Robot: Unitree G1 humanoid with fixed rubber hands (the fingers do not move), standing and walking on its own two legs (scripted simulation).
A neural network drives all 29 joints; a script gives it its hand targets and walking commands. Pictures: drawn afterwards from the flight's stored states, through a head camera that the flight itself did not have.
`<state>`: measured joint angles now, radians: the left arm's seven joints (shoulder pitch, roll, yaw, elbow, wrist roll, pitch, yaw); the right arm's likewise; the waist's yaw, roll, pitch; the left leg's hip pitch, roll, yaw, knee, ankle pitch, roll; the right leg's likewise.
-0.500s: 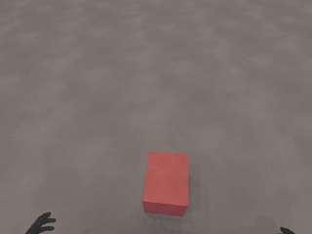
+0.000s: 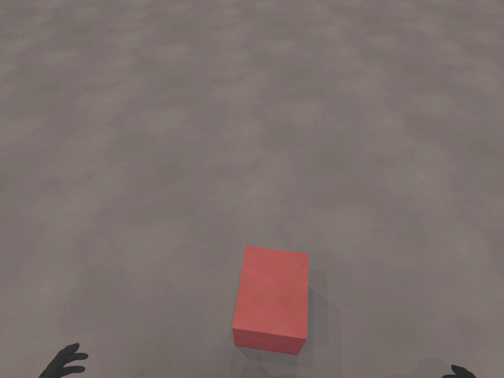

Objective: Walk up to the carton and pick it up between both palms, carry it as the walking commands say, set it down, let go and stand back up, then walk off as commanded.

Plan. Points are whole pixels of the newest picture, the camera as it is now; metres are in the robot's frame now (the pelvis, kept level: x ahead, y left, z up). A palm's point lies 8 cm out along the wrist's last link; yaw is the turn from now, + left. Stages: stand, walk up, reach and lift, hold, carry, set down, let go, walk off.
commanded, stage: walk up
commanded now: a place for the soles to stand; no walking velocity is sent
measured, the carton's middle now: (271, 300) +0.47 -0.04 -0.64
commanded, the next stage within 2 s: stand in 0.34 s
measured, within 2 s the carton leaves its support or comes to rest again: neither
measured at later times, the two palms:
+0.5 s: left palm out of the picture +0.11 +0.33 -0.08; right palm out of the picture +0.13 -0.32 -0.08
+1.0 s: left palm (103, 328) +0.22 +0.29 -0.10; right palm (433, 337) +0.22 -0.29 -0.10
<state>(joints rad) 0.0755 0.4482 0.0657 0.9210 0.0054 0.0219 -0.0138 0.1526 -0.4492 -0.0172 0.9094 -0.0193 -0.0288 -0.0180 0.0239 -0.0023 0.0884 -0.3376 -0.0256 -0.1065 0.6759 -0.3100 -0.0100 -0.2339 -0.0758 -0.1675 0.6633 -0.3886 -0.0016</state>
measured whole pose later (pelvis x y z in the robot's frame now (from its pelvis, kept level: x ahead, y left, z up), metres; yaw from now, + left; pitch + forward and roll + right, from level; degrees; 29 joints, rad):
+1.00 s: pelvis -0.03 +0.01 -0.02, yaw -9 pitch +9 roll +1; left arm -0.11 0.31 0.20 0.55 -0.02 0.21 -0.01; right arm -0.25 -0.36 -0.12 0.64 -0.07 0.22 0.06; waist 0.09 -0.02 0.16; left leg -0.63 0.03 0.04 0.80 -0.32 -0.02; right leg -0.62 -0.03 -0.01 0.84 -0.37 0.01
